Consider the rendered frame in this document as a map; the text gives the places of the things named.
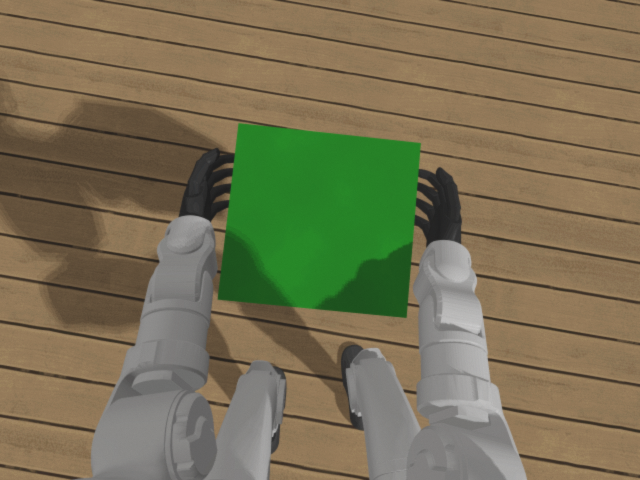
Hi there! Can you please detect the robot left upper arm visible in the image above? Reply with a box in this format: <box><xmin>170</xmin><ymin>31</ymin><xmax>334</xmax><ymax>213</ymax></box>
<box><xmin>73</xmin><ymin>389</ymin><xmax>217</xmax><ymax>480</ymax></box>

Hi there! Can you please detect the left robot hand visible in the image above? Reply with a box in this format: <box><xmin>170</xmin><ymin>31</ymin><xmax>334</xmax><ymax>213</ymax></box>
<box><xmin>179</xmin><ymin>148</ymin><xmax>235</xmax><ymax>222</ymax></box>

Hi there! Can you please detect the robot left forearm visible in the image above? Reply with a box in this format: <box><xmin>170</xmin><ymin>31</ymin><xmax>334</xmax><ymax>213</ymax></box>
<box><xmin>91</xmin><ymin>215</ymin><xmax>218</xmax><ymax>474</ymax></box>

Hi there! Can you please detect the right robot hand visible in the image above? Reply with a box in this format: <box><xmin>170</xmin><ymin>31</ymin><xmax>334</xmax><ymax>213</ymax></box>
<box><xmin>414</xmin><ymin>167</ymin><xmax>462</xmax><ymax>248</ymax></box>

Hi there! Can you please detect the robot right thigh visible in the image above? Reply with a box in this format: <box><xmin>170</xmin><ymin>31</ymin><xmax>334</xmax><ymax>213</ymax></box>
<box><xmin>346</xmin><ymin>357</ymin><xmax>421</xmax><ymax>480</ymax></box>

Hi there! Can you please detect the carton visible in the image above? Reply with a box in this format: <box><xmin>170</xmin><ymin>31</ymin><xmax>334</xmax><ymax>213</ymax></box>
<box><xmin>218</xmin><ymin>123</ymin><xmax>421</xmax><ymax>318</ymax></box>

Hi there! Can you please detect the robot right forearm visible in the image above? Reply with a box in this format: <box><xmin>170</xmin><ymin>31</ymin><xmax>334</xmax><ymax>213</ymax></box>
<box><xmin>413</xmin><ymin>240</ymin><xmax>527</xmax><ymax>478</ymax></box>

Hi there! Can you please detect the robot right upper arm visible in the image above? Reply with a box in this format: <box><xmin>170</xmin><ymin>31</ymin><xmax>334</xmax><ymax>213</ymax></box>
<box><xmin>406</xmin><ymin>423</ymin><xmax>527</xmax><ymax>480</ymax></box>

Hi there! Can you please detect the right robot shin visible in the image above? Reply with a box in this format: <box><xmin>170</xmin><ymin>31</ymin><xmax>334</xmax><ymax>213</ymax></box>
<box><xmin>352</xmin><ymin>348</ymin><xmax>396</xmax><ymax>415</ymax></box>

